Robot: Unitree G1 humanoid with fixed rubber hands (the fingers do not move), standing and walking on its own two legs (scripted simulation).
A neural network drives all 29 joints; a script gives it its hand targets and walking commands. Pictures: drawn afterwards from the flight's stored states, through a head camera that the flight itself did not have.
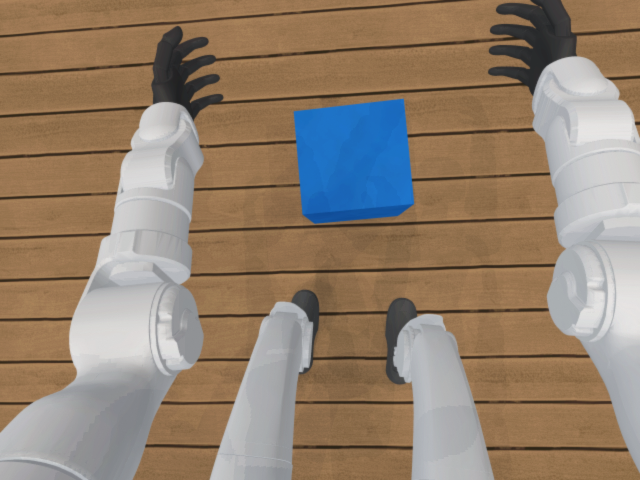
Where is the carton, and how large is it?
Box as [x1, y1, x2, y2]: [294, 99, 413, 223]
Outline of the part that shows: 403,99 294,111 302,214 314,223 398,215 413,203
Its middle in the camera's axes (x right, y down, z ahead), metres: +0.07 -0.14 +0.86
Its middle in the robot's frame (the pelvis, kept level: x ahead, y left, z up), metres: +0.52 +0.03 -0.52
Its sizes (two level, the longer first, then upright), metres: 0.210 0.200 0.250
